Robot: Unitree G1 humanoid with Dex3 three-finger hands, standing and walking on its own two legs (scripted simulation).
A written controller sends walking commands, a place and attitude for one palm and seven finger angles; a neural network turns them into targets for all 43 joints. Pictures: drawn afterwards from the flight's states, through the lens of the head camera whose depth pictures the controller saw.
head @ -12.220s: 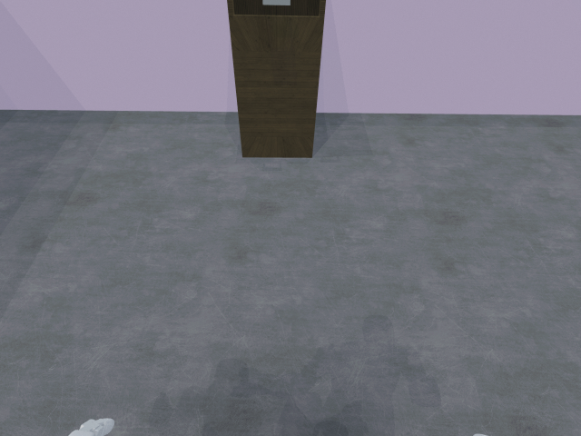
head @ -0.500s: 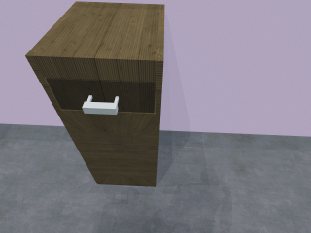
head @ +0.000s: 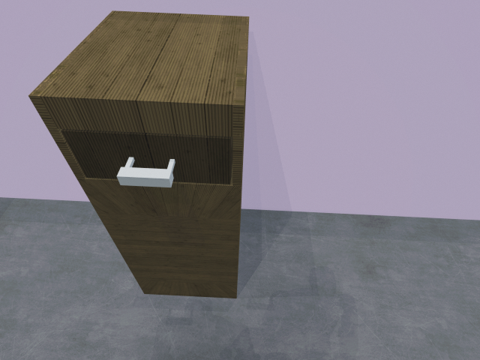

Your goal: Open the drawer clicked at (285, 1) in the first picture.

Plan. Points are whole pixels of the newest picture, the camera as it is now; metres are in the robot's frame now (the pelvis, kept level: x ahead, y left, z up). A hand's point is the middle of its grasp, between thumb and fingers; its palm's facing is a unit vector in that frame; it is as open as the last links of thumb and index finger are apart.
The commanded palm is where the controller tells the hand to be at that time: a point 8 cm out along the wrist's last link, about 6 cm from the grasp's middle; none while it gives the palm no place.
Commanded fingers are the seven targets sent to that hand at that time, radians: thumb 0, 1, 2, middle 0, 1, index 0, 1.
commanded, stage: look again from close up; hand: left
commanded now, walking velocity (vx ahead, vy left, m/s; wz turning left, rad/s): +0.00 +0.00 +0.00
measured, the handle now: (148, 169) +0.47 +0.23 +0.03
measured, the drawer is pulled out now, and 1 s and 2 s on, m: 0.00 0.00 0.00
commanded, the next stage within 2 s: shuffle to correct the standing spot in 0.52 s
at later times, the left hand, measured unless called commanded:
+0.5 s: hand out of the picture +0.02 +0.22 -0.17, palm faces +0.00 -0.97 -0.24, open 7.3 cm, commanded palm none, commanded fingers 0.00 0.90 0.90 -0.20 -0.30 -0.20 -0.30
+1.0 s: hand out of the picture -0.01 +0.20 -0.18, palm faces +0.01 -0.97 -0.25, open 7.3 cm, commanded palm none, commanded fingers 0.00 0.90 0.90 -0.20 -0.30 -0.20 -0.30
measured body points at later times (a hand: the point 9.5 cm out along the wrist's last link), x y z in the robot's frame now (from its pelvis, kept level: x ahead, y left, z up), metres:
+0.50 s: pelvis -0.01 +0.03 -0.01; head +0.00 +0.02 +0.44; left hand +0.02 +0.27 -0.15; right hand +0.00 -0.20 -0.17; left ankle -0.01 +0.13 -0.74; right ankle -0.06 -0.09 -0.74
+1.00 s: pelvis -0.05 +0.02 -0.01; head -0.03 +0.01 +0.44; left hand -0.01 +0.26 -0.16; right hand +0.02 -0.22 -0.16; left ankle -0.01 +0.13 -0.74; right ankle -0.06 -0.09 -0.74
